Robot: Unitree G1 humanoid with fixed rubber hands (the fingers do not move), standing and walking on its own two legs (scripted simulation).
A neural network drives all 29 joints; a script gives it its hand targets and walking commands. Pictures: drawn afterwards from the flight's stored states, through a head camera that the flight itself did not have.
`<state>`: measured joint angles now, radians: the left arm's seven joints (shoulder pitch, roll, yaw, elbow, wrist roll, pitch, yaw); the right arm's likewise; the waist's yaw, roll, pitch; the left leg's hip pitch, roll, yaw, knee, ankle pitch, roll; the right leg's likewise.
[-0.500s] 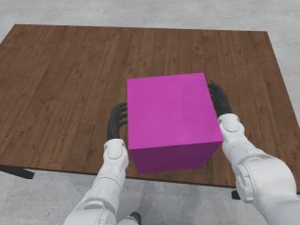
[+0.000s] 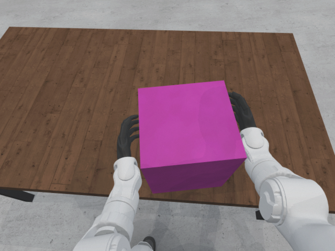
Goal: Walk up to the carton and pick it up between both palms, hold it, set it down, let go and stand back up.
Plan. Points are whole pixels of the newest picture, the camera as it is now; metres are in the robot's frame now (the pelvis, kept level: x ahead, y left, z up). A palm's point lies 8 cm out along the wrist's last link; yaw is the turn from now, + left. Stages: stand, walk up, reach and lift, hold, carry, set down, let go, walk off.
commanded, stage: reach and lift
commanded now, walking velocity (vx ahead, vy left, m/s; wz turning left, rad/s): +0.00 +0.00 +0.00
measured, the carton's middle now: (184, 143) +0.39 +0.02 -0.06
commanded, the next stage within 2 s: none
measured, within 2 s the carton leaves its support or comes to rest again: leaves its support in 0.40 s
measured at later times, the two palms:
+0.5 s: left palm (125, 152) +0.33 +0.16 -0.01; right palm (246, 123) +0.43 -0.13 +0.01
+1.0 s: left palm (121, 156) +0.31 +0.16 +0.00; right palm (248, 123) +0.41 -0.12 +0.05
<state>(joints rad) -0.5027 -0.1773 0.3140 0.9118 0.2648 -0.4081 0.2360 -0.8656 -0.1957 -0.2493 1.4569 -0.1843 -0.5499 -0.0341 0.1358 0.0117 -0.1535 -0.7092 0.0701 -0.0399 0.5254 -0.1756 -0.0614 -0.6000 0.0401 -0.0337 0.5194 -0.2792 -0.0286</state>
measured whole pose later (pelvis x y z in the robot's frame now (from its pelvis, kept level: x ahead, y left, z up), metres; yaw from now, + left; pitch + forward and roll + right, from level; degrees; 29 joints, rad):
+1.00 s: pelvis -0.03 +0.00 +0.00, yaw +0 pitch +18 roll -1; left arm -0.49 -0.14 0.32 0.91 0.12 -0.40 0.19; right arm -0.87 -0.13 -0.23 1.32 -0.18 -0.42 -0.06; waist 0.09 0.01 -0.18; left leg -0.69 0.07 -0.04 0.49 -0.12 -0.06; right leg -0.60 0.04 -0.03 0.52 -0.24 -0.03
